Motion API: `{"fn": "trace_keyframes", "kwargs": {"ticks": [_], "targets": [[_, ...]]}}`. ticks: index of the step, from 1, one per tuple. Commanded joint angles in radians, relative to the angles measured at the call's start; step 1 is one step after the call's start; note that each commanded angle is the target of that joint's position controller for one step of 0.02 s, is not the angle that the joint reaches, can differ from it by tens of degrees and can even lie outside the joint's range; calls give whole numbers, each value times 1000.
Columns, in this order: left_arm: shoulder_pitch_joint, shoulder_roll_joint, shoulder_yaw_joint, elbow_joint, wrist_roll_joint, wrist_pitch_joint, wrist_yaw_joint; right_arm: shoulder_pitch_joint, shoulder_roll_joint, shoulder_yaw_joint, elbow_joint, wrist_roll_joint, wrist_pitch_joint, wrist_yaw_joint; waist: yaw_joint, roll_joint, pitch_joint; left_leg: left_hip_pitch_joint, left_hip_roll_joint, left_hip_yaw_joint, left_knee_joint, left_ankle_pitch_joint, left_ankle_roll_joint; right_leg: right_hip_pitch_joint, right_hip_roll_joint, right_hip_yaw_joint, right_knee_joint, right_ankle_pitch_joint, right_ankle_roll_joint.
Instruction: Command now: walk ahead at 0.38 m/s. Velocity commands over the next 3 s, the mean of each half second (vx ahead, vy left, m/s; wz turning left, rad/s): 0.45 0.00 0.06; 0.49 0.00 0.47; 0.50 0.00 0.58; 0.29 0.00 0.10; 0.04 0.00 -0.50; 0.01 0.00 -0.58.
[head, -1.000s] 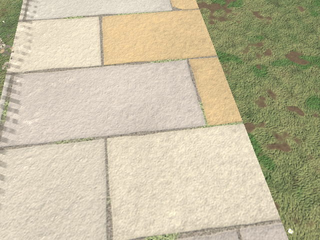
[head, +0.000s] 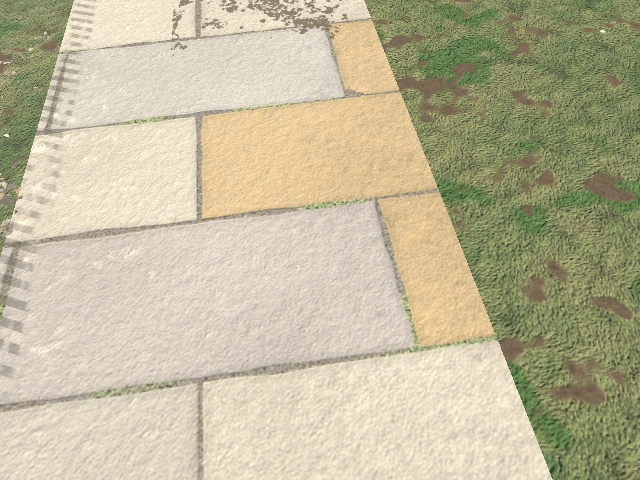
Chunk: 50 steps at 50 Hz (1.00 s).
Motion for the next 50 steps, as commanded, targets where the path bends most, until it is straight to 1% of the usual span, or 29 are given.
{"fn": "trace_keyframes", "kwargs": {"ticks": [1, 3, 5, 10, 13, 16, 18, 19, 20, 21, 22, 23, 24, 25, 26, 27, 28, 29, 31, 33, 35, 39, 42, 44, 46, 47, 48, 49, 50], "targets": [[213, 111, 7, 22, 11, -21, -4, -160, -75, -9, -135, 21, -55, 11, 72, -176, 42, -623, 16, -75, 431, 23, 57, 415, -368, 608, -376, 6, -209], [132, 95, -8, -9, 12, -23, -13, -166, -87, -23, -124, 9, -60, 13, 34, -103, 66, -595, 78, -51, 343, 185, 74, 345, -300, 414, -400, 169, -147], [156, 69, -21, -4, 20, -10, -8, -164, -69, -29, -121, 0, -47, 22, 21, -127, 55, -519, 91, -18, 258, 250, 60, 303, -245, 284, -415, 331, -117], [199, 124, -17, -7, 26, 1, 21, -349, -17, -13, -190, -12, -26, 27, 44, -104, 102, -507, 64, 31, -37, 411, 8, 226, -214, 177, -474, 401, -125], [238, 135, -11, -1, 20, 1, 27, -448, -18, -4, -223, -6, -26, 37, 66, -121, 129, -440, 33, 61, -182, 503, 12, 198, -211, 137, -509, 359, -123], [265, 130, -5, 15, 8, 5, 27, -505, -31, -1, -255, -1, -32, 52, 63, -119, 152, -446, 31, 47, -254, 507, 44, 275, -249, 123, -493, 392, -119], [244, 147, 5, 12, 7, 12, 29, -495, -52, -7, -264, 0, -40, 63, 34, -126, 125, -415, 19, 54, -289, 464, 75, 350, -271, 94, -437, 509, -102], [226, 162, 11, 5, 10, 16, 31, -459, -73, -16, -259, 0, -42, 66, 8, -143, 83, -344, -5, 74, -287, 438, 93, 376, -275, 73, -381, 668, -90], [215, 175, 16, 1, 14, 22, 32, -390, -100, -31, -244, 0, -40, 65, -31, -165, 21, -236, -42, 100, -271, 412, 112, 391, -272, 50, -286, 859, -76], [200, 171, 15, -5, 20, 31, 34, -241, -134, -54, -200, 0, -35, 63, -106, -168, -65, -53, -85, 126, -268, 401, 138, 362, -239, 8, -102, 987, -50], [194, 160, 9, -19, 27, 33, 35, -79, -173, -76, -155, 0, -26, 58, -173, -145, -153, 206, -48, 54, -252, 396, 173, 198, -204, -16, 134, 896, -16], [280, 66, -18, -47, 35, 18, 21, 68, -256, -97, -137, -19, -17, 51, -137, 80, -298, 568, 195, -417, -308, 189, 321, -192, -63, -27, 541, 449, 49], [268, 22, -39, -51, 18, -21, 6, 69, -234, -81, -132, -18, -14, 51, -114, 192, -382, 642, 322, -827, -547, 30, 395, -379, 57, 118, 778, -208, 58], [167, 92, -20, -89, -16, -49, 0, -14, -179, -64, -144, -15, -26, 53, -113, 145, -250, 556, 283, -744, -580, 13, 340, -498, -6, 197, 856, -175, 27], [81, 131, -15, -119, -26, -64, 4, -100, -140, -52, -171, -16, -37, 54, -90, 62, -148, 404, 248, -591, -587, 106, 303, -504, -54, 180, 822, -90, 8], [47, 143, -6, -128, -13, -69, 15, -174, -113, -42, -190, -24, -47, 58, -45, -32, -88, 236, 210, -478, -605, 223, 281, -448, -97, 171, 734, -15, 3], [49, 155, 8, -131, 5, -60, 26, -212, -87, -32, -201, -34, -53, 59, -5, -44, -66, 119, 173, -399, -622, 310, 264, -368, -131, 174, 659, 20, 3], [64, 144, 11, -138, 12, -47, 30, -222, -79, -27, -207, -38, -52, 58, 22, -25, -59, 49, 154, -368, -641, 339, 266, -318, -143, 177, 617, 27, 8], [51, 117, 10, -160, 22, -24, 39, -186, -106, -31, -204, -28, -49, 45, 35, -4, -26, -40, 136, -318, -676, 350, 277, -296, -149, 161, 515, 32, 33], [-38, 121, 12, -200, 30, -12, 47, -131, -142, -39, -201, -24, -49, 24, 15, -2, 13, -75, 122, -290, -702, 335, 277, -336, -141, 146, 377, 131, 67], [-135, 120, 11, -235, 30, -11, 46, -77, -154, -43, -198, -22, -45, 10, -15, 6, 32, -68, 101, -271, -699, 341, 251, -359, -120, 145, 220, 270, 83], [-282, 94, -4, -283, 17, -23, 23, -3, -155, -45, -195, -11, -30, -2, -69, 29, 32, -63, 67, -240, -657, 349, 206, -269, -51, 123, -18, 428, 94], [-342, 114, -7, -316, 6, -32, 7, 46, -149, -46, -189, -4, -18, -5, -88, 30, 26, 35, 97, -304, -585, 326, 199, -263, -34, 146, -99, 395, 94], [-344, 143, -2, -329, 4, -43, -2, 47, -157, -50, -197, -5, -11, -9, -72, 44, 14, 93, 118, -360, -518, 341, 189, -226, -25, 157, -146, 323, 84], [-244, 177, 11, -313, 4, -54, -2, 23, -158, -53, -216, -9, -4, -12, -9, 75, -23, 100, 105, -386, -426, 419, 166, -86, -19, 142, -190, 258, 51], [-117, 216, 28, -287, 15, -60, 5, 7, -126, -43, -235, -14, -7, -8, 52, 60, -112, 49, 49, -353, -281, 469, 136, 111, -59, 164, -183, 249, 10], [64, 284, 45, -267, 25, -58, 14, 5, -69, -23, -264, -32, -11, -4, 119, -60, -273, -92, -26, -248, 14, 316, 96, 387, -243, 329, -150, 219, -52], [127, 344, 59, -236, 37, -40, 8, 141, -12, -7, -297, 3, -25, 0, 45, -412, -367, -451, -144, -130, 304, -127, 44, 659, -453, 792, -254, 21, -206], [92, 231, 34, -260, 26, -35, 3, 137, -126, -25, -273, 20, -25, -3, 57, -298, -300, -562, -48, -169, 443, -105, 39, 611, -449, 830, -279, -122, -190]]}}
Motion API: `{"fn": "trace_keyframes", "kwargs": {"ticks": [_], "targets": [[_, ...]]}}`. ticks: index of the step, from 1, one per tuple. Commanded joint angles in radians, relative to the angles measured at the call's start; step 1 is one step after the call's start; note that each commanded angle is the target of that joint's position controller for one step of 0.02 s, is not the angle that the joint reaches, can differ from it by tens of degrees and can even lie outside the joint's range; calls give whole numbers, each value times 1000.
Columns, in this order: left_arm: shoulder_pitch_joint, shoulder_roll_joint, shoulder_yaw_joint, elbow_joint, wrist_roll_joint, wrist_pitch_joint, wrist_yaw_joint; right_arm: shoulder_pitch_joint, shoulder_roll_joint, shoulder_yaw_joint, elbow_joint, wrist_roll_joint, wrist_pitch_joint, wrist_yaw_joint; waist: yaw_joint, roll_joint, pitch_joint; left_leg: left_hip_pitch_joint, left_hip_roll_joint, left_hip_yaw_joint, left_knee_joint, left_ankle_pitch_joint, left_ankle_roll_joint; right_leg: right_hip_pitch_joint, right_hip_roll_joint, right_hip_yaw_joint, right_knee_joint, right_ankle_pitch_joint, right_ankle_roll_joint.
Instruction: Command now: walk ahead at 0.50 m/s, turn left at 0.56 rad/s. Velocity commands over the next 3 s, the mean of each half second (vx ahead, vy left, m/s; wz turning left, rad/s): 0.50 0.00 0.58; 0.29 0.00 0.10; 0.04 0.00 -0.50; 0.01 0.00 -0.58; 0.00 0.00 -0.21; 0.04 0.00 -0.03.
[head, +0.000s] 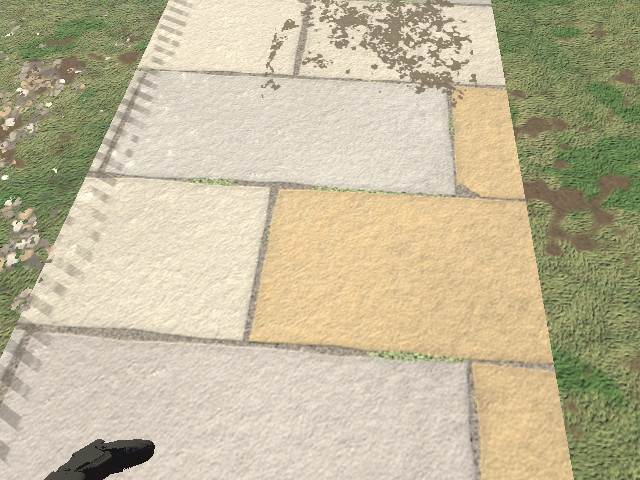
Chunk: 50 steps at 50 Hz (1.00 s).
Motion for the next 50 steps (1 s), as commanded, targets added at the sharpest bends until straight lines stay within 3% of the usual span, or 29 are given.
{"fn": "trace_keyframes", "kwargs": {"ticks": [1, 2, 3, 5, 9, 14, 17, 19, 21, 22, 23, 24, 25, 26, 27, 28, 29, 30, 32, 34, 38, 41, 44, 46, 47, 48, 49, 50], "targets": [[272, 129, 43, -5, -3, 13, 4, -1, -150, -20, -104, 17, -22, 0, 156, -165, -172, -613, 99, 18, 463, 32, -5, 675, -414, 552, -197, -290, -185], [220, 118, 36, -11, 3, 17, 2, -47, -135, -22, -111, 7, -16, -2, 137, -85, -101, -571, 135, 44, 444, 111, -15, 544, -364, 416, -219, -158, -160], [189, 104, 32, -5, 8, 22, 0, -77, -120, -26, -124, -3, -14, -1, 119, -82, -51, -551, 159, 47, 397, 161, -19, 457, -330, 336, -245, -69, -153], [176, 95, 30, 7, 13, 21, 0, -77, -77, -26, -141, 5, 0, 11, 92, -123, -24, -494, 195, 69, 346, 208, -22, 368, -287, 207, -299, 16, -145], [199, 137, 48, 31, 3, 15, 6, -142, -45, -18, -199, -2, 17, 21, 88, -90, -5, -548, 213, 85, 224, 309, -43, 362, -299, 76, -350, 159, -179], [225, 174, 59, 42, -2, 30, 17, -279, -33, -4, -253, -5, 8, 51, 129, -77, 28, -495, 194, 153, -49, 537, -34, 379, -269, -96, -364, 191, -147], [275, 198, 65, 59, -15, 45, 19, -368, -34, 1, -298, -4, 9, 67, 155, -74, 58, -493, 177, 195, -140, 520, -15, 447, -294, -141, -344, 205, -133], [289, 216, 71, 66, -25, 59, 20, -395, -48, -4, -324, -3, 12, 77, 147, -83, 65, -481, 158, 221, -177, 446, 11, 506, -316, -166, -297, 296, -115], [281, 248, 79, 61, -31, 72, 25, -354, -82, -21, -331, -6, 17, 80, 103, -116, 18, -366, 96, 277, -190, 341, 51, 534, -319, -202, -170, 609, -96], [276, 260, 82, 58, -32, 82, 28, -265, -114, -39, -314, -4, 20, 78, 47, -124, -36, -242, 52, 303, -206, 310, 77, 525, -308, -222, -32, 749, -84], [265, 252, 77, 52, -34, 88, 32, -99, -166, -71, -269, -1, 22, 69, -43, -102, -121, -1, 10, 308, -271, 373, 115, 436, -274, -250, 178, 745, -53], [284, 206, 57, 30, -5, 82, 34, 60, -256, -105, -232, -1, 33, 45, -97, 22, -215, 316, 141, 82, -286, 380, 177, 167, -230, -253, 501, 385, -4], [363, 63, 12, -33, 21, 49, 18, 6, -354, -107, -249, 0, 21, 43, 45, 246, -306, 588, 379, -503, -401, 222, 358, -258, -21, -118, 819, -514, 45], [245, 152, 24, -51, -24, 9, 4, 53, -273, -84, -270, -10, 9, 48, -44, 133, -379, 611, 419, -641, -527, 133, 368, -371, -25, 74, 911, -512, 28], [172, 184, 32, -76, -53, -7, -2, 17, -216, -68, -255, -14, -4, 51, -42, 90, -231, 516, 389, -487, -537, 211, 320, -445, -69, 67, 882, -409, 7], [172, 177, 29, -68, -36, -13, 4, -49, -182, -56, -263, -7, -10, 51, 5, 13, -153, 358, 341, -361, -535, 300, 281, -391, -113, 65, 792, -319, -2], [180, 183, 36, -55, -8, -9, 12, -124, -152, -46, -279, -12, -10, 49, 51, -6, -100, 209, 299, -266, -544, 398, 253, -308, -143, 65, 708, -268, 6], [203, 191, 43, -52, 1, 4, 12, -166, -131, -37, -297, -23, -10, 46, 86, 11, -81, 114, 272, -217, -568, 472, 245, -237, -161, 71, 666, -235, 13], [244, 166, 41, -40, 4, 33, 10, -195, -123, -32, -297, -32, -17, 38, 117, 16, -69, 19, 266, -116, -581, 769, 246, -171, -164, 38, 612, -206, 43], [238, 131, 30, -40, 11, 47, 12, -176, -132, -30, -270, -35, -22, 25, 119, 16, -59, -30, 236, 9, -578, 991, 226, -145, -151, 10, 519, -117, 65], [136, 87, 7, -57, 0, 43, -5, -140, -123, -19, -229, -36, -15, 6, 60, 46, -58, -29, 172, 153, -576, 977, 140, -66, -113, -26, 220, 206, 45], [96, 99, 9, -71, -12, 42, -23, -115, -132, -16, -195, -46, -13, 2, 35, 45, -54, 47, 218, 150, -564, 903, 125, -49, -91, -11, 117, 275, 21], [78, 138, 23, -100, -6, 44, -41, -136, -148, -21, -180, -42, 2, -2, 41, 52, -35, 157, 270, 135, -472, 958, 127, -115, -67, -8, 89, 93, -14], [139, 162, 35, -103, 4, 45, -52, -157, -156, -26, -185, -27, 22, -16, 77, 54, -54, 201, 272, 135, -338, 1068, 108, -81, -32, -39, 42, 4, -41], [223, 185, 49, -88, 7, 42, -52, -167, -154, -26, -193, -22, 32, -25, 119, 30, -94, 185, 232, 164, -202, 1090, 72, 32, -11, -45, -36, 119, -67], [303, 250, 66, -90, 14, 43, -43, -156, -147, -20, -219, -39, 30, -32, 141, -65, -191, 64, 151, 212, 37, 880, 14, 237, -118, 115, -24, 514, -133], [306, 314, 74, -112, 25, 53, -32, -48, -76, -1, -241, -60, 22, -23, 77, -283, -300, -289, -31, 220, 411, 95, -76, 546, -364, 473, -8, 848, -346], [324, 230, 54, -120, 18, 67, -23, -59, -112, 2, -232, -52, 18, -5, 117, -247, -407, -400, -48, 75, 547, -145, -88, 622, -398, 611, -71, 720, -402]]}}
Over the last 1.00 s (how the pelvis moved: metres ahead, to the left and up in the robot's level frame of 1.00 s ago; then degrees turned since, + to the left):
0.54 0.03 0.00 17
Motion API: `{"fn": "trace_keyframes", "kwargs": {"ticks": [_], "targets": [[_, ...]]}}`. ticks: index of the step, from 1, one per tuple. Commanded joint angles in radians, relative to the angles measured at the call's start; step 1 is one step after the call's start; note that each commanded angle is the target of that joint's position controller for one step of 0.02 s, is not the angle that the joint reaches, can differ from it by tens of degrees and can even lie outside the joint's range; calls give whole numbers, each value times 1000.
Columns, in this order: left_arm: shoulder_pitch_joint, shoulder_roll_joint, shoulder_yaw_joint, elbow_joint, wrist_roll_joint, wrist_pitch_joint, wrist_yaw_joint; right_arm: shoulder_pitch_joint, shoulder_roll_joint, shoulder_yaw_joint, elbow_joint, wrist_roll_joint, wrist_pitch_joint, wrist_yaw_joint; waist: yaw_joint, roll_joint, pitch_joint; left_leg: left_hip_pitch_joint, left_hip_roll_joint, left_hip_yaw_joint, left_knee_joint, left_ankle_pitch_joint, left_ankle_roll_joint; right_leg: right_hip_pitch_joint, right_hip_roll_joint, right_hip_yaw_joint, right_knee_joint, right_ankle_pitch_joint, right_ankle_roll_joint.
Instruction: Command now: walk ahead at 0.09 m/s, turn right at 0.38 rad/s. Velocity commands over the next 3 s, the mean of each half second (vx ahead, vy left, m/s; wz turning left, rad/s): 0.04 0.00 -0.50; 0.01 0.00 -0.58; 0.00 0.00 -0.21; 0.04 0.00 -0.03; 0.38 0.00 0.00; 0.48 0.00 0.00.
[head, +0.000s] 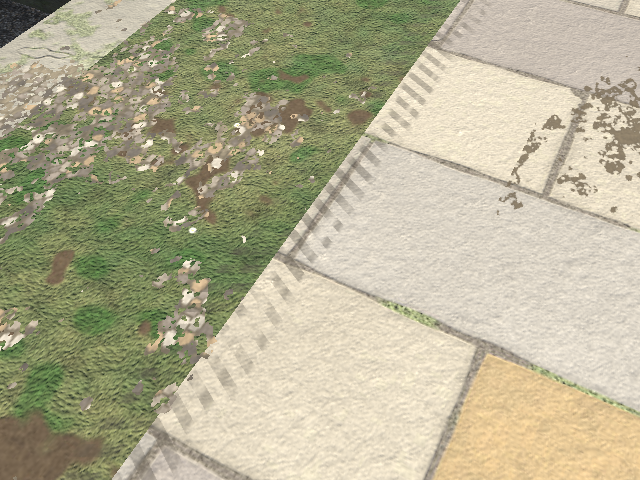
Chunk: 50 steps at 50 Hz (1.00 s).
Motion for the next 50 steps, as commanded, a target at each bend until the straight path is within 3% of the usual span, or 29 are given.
{"fn": "trace_keyframes", "kwargs": {"ticks": [1, 2, 3, 5, 7, 10, 14, 16, 17, 18, 19, 20, 21, 22, 23, 27, 30, 35, 37, 38, 39, 40, 41, 42, 43, 44, 45, 47, 50], "targets": [[118, 172, 50, -84, -8, 17, 24, 74, -133, -21, -88, 19, -11, 17, 49, -133, -345, -409, 16, -155, 559, -120, -56, 614, -364, 556, -135, 539, -310], [74, 147, 44, -98, -19, 33, 32, 25, -128, -20, -96, 19, 1, 14, 40, -34, -265, -424, 49, -137, 520, -64, -56, 510, -316, 483, -160, 367, -257], [46, 139, 39, -108, -26, 47, 39, -5, -123, -21, -103, 12, 16, 8, 27, 12, -184, -416, 74, -126, 439, -25, -58, 380, -291, 444, -200, 242, -229], [4, 151, 44, -126, -16, 68, 45, 0, -98, -19, -111, 11, 36, 2, -15, -50, -117, -306, 79, -93, 224, 18, -62, 209, -204, 386, -254, 60, -181], [10, 176, 58, -137, -8, 81, 54, 20, -72, -13, -98, 12, 33, -4, -11, -107, -134, -238, 54, -69, 85, 33, -80, 182, -173, 360, -258, 69, -179], [14, 194, 71, -148, -19, 93, 67, 16, -77, -14, -90, 12, 26, -5, 4, -124, -181, -175, 49, -83, -41, 129, -90, 186, -168, 379, -247, -9, -165], [8, 190, 74, -164, -23, 112, 71, -3, -90, -24, -97, 18, 11, 6, 17, -153, -166, -138, 41, -86, -184, 163, -71, 189, -159, 453, -236, -160, -131], [-7, 183, 73, -171, -30, 124, 74, 37, -89, -32, -84, 21, -2, 14, -10, -158, -152, -44, 37, -62, -356, 246, -43, 159, -130, 457, -200, -195, -97], [10, 165, 69, -170, -33, 126, 76, 63, -116, -43, -79, 15, -6, 14, -17, -136, -148, 36, 91, -92, -438, 269, -15, 107, -93, 434, -155, -247, -61], [32, 113, 54, -177, -26, 126, 73, 97, -191, -61, -88, -6, -3, 7, -9, 17, -156, 131, 307, -281, -520, 230, 65, -14, -14, 336, 40, -401, -3], [7, 111, 58, -217, -34, 111, 68, 56, -251, -76, -85, -40, 5, 9, 20, 324, -87, 49, 470, -532, -612, 331, 206, -167, 120, 125, 285, -497, 45], [35, 183, 80, -193, -19, 101, 66, -5, -196, -61, -124, -46, -3, 5, 24, 241, -82, 17, 486, -521, -600, 389, 239, -156, 50, 173, 489, -467, 75], [68, 202, 92, -161, -27, 107, 64, -63, -146, -49, -138, -30, -6, -3, 48, 164, -78, 13, 430, -405, -567, 433, 197, -152, 45, 165, 569, -404, 87], [100, 182, 90, -131, -27, 120, 69, -92, -122, -41, -148, -11, -6, -6, 55, 124, -73, 28, 369, -309, -545, 459, 157, -152, 37, 146, 625, -355, 108], [108, 164, 85, -126, -25, 129, 71, -96, -113, -37, -148, 2, -6, -9, 46, 122, -65, 48, 352, -262, -535, 495, 151, -176, 27, 138, 682, -313, 126], [1, 107, 60, -180, -42, 134, 63, -13, -127, -40, -130, -4, 15, -24, -22, 164, -57, 148, 332, -145, -533, 579, 179, -207, -14, 66, 577, -252, 169], [-37, 86, 47, -208, -37, 133, 49, 12, -169, -58, -123, 0, 26, -23, -48, 188, -89, 192, 369, -117, -520, 609, 194, -128, -50, 36, 418, -287, 171], [-22, 106, 54, -218, -39, 141, 30, -12, -204, -75, -118, 21, 27, -2, -40, 214, -100, 149, 406, -65, -489, 656, 186, 60, -42, -42, 183, -286, 119], [24, 101, 61, -205, -40, 144, 24, -37, -204, -77, -113, 41, 24, 2, -1, 203, -103, 130, 399, -31, -425, 648, 145, 161, -24, -67, -3, -173, 72], [64, 110, 69, -188, -37, 144, 27, -22, -183, -73, -100, 48, 21, 3, 16, 175, -112, 86, 374, 9, -360, 593, 99, 262, -1, -67, -117, -77, 40], [102, 162, 87, -184, -36, 142, 37, 28, -142, -64, -83, 33, 16, 7, 17, 48, -136, -48, 318, 89, -210, 440, 16, 430, -62, 50, -172, 132, -2], [122, 297, 114, -209, -27, 137, 54, 15, -65, -33, -136, -32, 12, 16, -10, -308, -145, -383, 178, 158, 118, -137, -91, 609, -351, 436, -133, 591, -143], [135, 274, 102, -217, 8, 114, 43, -87, -114, -47, -162, -18, 6, 7, 75, -246, -199, -469, 109, -9, 298, -224, -110, 532, -439, 527, -158, 590, -309], [113, 244, 91, -206, 13, 96, 37, -122, -147, -57, -162, 10, 10, 2, 72, -160, -163, -475, 126, -55, 362, -154, -101, 490, -378, 446, -178, 484, -284], [59, 218, 85, -198, -3, 87, 43, -113, -150, -61, -152, 16, 15, -4, 38, -128, -121, -481, 137, -69, 345, -63, -92, 454, -314, 377, -179, 399, -224], [17, 188, 75, -202, -22, 90, 49, -98, -149, -64, -135, 7, 20, -13, 20, -101, -110, -475, 144, -77, 315, 1, -94, 431, -274, 342, -178, 347, -182], [-16, 183, 68, -206, -30, 95, 55, -78, -151, -66, -131, 0, 23, -16, -1, -114, -104, -432, 134, -74, 305, 52, -101, 382, -251, 319, -181, 358, -171], [-24, 179, 64, -207, -21, 102, 65, -52, -131, -63, -121, 4, 20, -9, -14, -122, -129, -376, 107, -64, 273, 114, -111, 357, -223, 305, -185, 346, -171], [-13, 176, 63, -197, -21, 104, 75, -62, -101, -47, -116, 11, 18, -4, 2, -124, -141, -336, 100, -65, 98, 151, -116, 376, -210, 307, -175, 267, -163]]}}
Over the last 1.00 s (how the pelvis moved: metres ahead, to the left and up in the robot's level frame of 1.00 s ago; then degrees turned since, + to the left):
0.48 0.14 0.00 19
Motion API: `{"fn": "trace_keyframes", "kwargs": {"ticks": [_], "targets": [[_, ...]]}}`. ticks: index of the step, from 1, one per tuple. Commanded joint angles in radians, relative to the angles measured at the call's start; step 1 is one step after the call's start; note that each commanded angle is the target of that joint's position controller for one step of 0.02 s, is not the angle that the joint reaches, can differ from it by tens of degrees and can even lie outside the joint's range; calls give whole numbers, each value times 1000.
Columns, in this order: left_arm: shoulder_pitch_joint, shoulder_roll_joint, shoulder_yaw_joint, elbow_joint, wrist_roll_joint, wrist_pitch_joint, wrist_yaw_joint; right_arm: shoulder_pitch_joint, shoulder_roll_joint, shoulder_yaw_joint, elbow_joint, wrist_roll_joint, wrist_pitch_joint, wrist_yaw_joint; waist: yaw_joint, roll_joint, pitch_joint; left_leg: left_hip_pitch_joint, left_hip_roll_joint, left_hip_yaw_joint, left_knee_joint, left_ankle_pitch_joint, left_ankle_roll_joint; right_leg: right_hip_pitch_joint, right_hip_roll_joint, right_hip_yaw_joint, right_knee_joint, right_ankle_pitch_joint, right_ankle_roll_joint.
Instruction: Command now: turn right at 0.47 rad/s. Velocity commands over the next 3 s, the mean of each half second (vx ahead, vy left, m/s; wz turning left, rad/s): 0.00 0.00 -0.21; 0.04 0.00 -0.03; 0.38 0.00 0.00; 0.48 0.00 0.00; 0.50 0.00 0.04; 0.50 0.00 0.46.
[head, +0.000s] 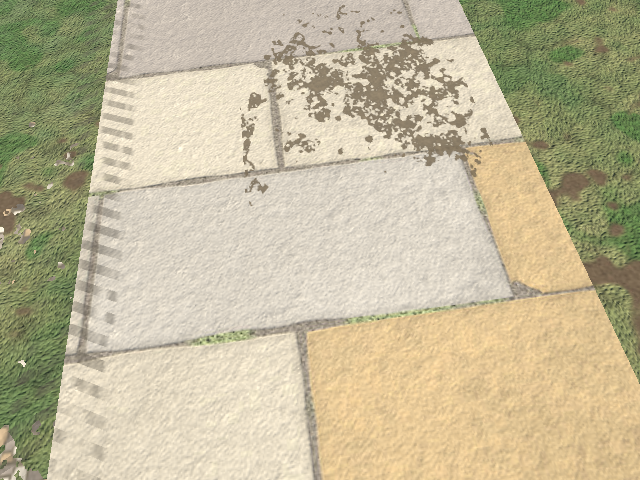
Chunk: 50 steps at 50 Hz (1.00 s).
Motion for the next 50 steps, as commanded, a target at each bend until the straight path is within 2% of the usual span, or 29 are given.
{"fn": "trace_keyframes", "kwargs": {"ticks": [1, 6, 8, 9, 10, 11, 12, 13, 14, 15, 16, 17, 18, 20, 25, 33, 43, 44, 45, 46, 47, 48, 49, 50], "targets": [[-38, 154, 43, -67, 0, -12, 14, -10, -48, -4, -61, 3, -14, 5, 5, -167, -160, 10, 5, -19, -137, 43, -6, 165, -222, 210, -86, 344, -178], [-35, 154, 34, -49, 8, -5, 0, -25, -58, -1, -74, 13, -18, 22, 33, -194, -127, 151, -1, -4, -309, 2, 18, 89, -233, 281, -73, 237, -188], [-56, 135, 23, -43, 3, -5, -4, -1, -47, 2, -73, 14, -26, 31, 10, -184, -118, 227, -4, 5, -448, 55, 37, 75, -219, 298, -47, 233, -170], [-69, 115, 14, -39, -3, -5, -3, 28, -33, 5, -64, 9, -33, 36, -18, -171, -116, 313, -7, 15, -593, 170, 53, 48, -194, 289, -29, 206, -140], [-36, 87, 4, -27, 2, -11, -3, 36, -45, 6, -68, -7, -38, 36, -16, -134, -123, 404, 35, -28, -666, 301, 74, 9, -159, 277, -16, 127, -88], [11, 57, -6, -25, 24, -20, -3, 51, -116, -5, -82, -25, -40, 31, 21, 14, -152, 485, 186, -163, -668, 510, 126, -46, -77, 198, 98, -37, -22], [37, 53, -3, -26, 18, -24, -3, 1, -115, 2, -64, -34, -40, 32, 82, 188, -131, 378, 263, -259, -683, 494, 248, -39, -2, 72, 119, -195, 30], [24, 91, 4, -12, 27, -24, 2, -53, -45, 21, -88, -26, -44, 35, 66, 165, -114, 319, 256, -260, -711, 395, 278, 23, -33, 57, 109, -179, 62], [-8, 97, 10, -11, 25, -21, 3, -58, -33, 25, -86, -21, -46, 36, 53, 150, -103, 319, 201, -214, -702, 301, 236, 42, -33, 49, 77, -105, 64], [-27, 80, 7, -3, 27, -14, 4, -41, -48, 22, -82, -16, -48, 36, 36, 134, -100, 317, 156, -172, -692, 225, 193, 63, -32, 48, 58, -53, 64], [-34, 75, 6, -7, 30, -7, 2, -32, -52, 23, -79, -11, -52, 36, 27, 128, -83, 300, 139, -155, -691, 164, 168, 72, -39, 56, 40, -16, 61], [-30, 64, 3, -5, 28, -4, -2, -22, -48, 27, -76, -13, -53, 33, 27, 114, -66, 280, 122, -132, -685, 123, 149, 81, -47, 63, 25, 4, 52], [-18, 67, 5, 6, 22, -6, -5, -13, -45, 29, -80, -14, -52, 32, 17, 71, -46, 281, 97, -100, -675, 94, 133, 59, -46, 69, 21, 3, 38], [-14, 57, 4, 17, 19, -15, -7, 3, -40, 31, -83, -12, -51, 30, 7, 26, -41, 304, 78, -76, -644, 104, 126, 37, -50, 76, 9, 13, 27], [0, 41, 4, 38, 18, -29, -5, 17, -22, 37, -90, -7, -46, 29, -5, -40, -67, 345, 59, -51, -597, 181, 131, 37, -58, 89, 2, 70, 35], [25, 34, 6, 55, 17, -29, 7, 24, -2, 42, -83, -5, -47, 37, 2, -42, -67, 337, 44, -37, -590, 212, 126, 68, -63, 94, 9, 108, 39], [34, 19, 7, 76, 15, -24, 21, 48, 7, 42, -55, -2, -54, 35, 6, -26, -57, 321, 41, -39, -606, 218, 126, 98, -62, 87, 13, 132, 49], [47, 9, 5, 85, 16, -22, 22, 62, 11, 43, -46, -4, -53, 33, 7, -19, -76, 326, 35, -37, -620, 130, 130, 107, -49, 72, 14, 60, 48], [52, 6, 5, 91, 13, -20, 24, 67, 2, 40, -40, -1, -49, 31, 5, -3, -61, 317, 32, -47, -639, -6, 142, 86, -27, 46, 31, -57, 44], [55, 10, 8, 92, 8, -22, 25, 78, -26, 31, -37, 5, -45, 26, -2, 30, -32, 311, 47, -85, -669, -175, 171, 29, 4, 8, 75, -197, 38], [43, 6, 8, 83, 5, -31, 24, 108, -49, 24, -28, 12, -43, 20, -14, 77, 9, 313, 103, -178, -726, -328, 215, -56, 19, -28, 136, -271, 37], [20, 1, 7, 68, -2, -47, 21, 145, -72, 18, -18, 16, -44, 16, -27, 122, 46, 329, 195, -309, -802, -443, 272, -139, 16, -64, 217, -267, 38], [-13, 0, 6, 53, -15, -67, 16, 164, -93, 13, -9, 19, -46, 11, -36, 139, 94, 321, 278, -423, -853, -478, 322, -197, -15, -75, 267, -246, 33], [-40, 3, 7, 44, -21, -84, 10, 177, -103, 9, -2, 19, -52, 7, -46, 131, 118, 318, 314, -474, -872, -440, 348, -235, -47, -54, 314, -252, 24]]}}
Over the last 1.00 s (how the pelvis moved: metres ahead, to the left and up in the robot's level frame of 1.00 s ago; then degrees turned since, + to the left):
0.04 0.01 0.02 -35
